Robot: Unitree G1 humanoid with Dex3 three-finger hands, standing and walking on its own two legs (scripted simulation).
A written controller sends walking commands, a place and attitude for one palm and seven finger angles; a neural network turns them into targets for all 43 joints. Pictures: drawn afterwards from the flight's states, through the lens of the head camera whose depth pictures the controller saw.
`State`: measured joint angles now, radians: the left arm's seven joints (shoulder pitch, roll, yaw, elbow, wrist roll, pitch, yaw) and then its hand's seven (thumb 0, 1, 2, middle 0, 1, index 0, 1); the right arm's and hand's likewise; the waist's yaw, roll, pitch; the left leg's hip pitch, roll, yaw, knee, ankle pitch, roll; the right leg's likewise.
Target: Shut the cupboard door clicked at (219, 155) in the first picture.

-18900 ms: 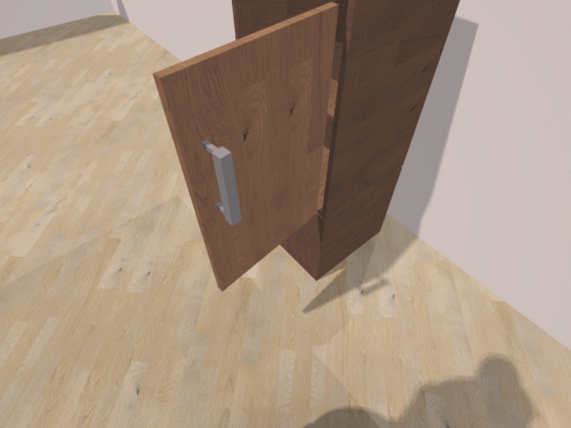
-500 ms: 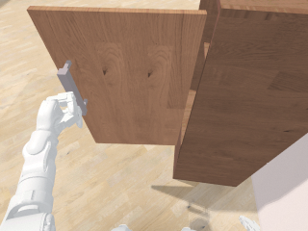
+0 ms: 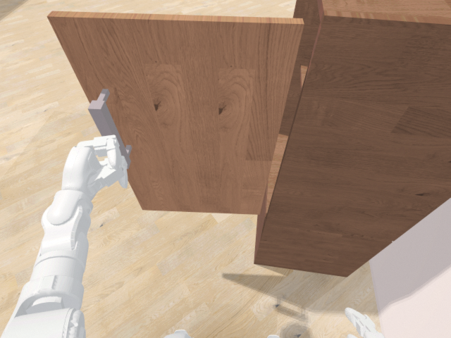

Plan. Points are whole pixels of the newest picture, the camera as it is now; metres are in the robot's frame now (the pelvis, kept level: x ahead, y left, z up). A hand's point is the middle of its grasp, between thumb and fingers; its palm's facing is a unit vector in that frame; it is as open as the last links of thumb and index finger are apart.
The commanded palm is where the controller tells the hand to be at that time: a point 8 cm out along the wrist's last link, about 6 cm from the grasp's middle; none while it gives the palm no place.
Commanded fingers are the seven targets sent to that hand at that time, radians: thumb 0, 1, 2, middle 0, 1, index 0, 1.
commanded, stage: push the door shut along its arc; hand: left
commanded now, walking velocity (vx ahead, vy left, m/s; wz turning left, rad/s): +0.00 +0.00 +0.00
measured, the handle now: (115, 131) +0.49 +0.23 +0.07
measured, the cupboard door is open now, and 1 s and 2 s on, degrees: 96 82 67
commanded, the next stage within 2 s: pull the fist back off the door in 1.74 s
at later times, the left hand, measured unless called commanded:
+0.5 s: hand (126, 145) +0.44 +0.19 +0.09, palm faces -0.18 -0.98 -0.02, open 3.2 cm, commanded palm +0.44 +0.24 +0.08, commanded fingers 0.00 0.90 0.90 -1.30 -1.50 -1.30 -1.50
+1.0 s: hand (137, 128) +0.49 +0.18 +0.09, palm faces -0.29 -0.96 -0.01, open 3.1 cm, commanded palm +0.50 +0.21 +0.08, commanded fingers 0.00 0.90 0.90 -1.30 -1.50 -1.30 -1.50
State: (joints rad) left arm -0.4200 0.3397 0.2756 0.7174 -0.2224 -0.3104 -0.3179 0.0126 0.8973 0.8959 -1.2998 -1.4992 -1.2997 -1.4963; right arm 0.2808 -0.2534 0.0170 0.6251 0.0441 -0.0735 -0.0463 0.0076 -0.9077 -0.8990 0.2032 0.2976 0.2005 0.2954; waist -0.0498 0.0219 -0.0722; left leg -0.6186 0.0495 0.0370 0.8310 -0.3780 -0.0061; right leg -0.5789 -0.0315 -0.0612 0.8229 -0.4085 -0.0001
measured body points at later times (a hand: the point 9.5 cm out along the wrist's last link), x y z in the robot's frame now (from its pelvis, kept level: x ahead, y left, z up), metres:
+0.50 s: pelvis -0.01 +0.00 -0.01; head +0.07 +0.01 +0.43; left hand +0.44 +0.25 +0.09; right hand +0.03 -0.28 -0.13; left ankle +0.02 +0.12 -0.70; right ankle +0.00 -0.12 -0.70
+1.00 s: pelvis -0.02 +0.02 -0.03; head +0.10 +0.04 +0.40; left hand +0.50 +0.24 +0.09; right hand -0.01 -0.26 -0.14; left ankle +0.02 +0.12 -0.70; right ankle +0.00 -0.12 -0.70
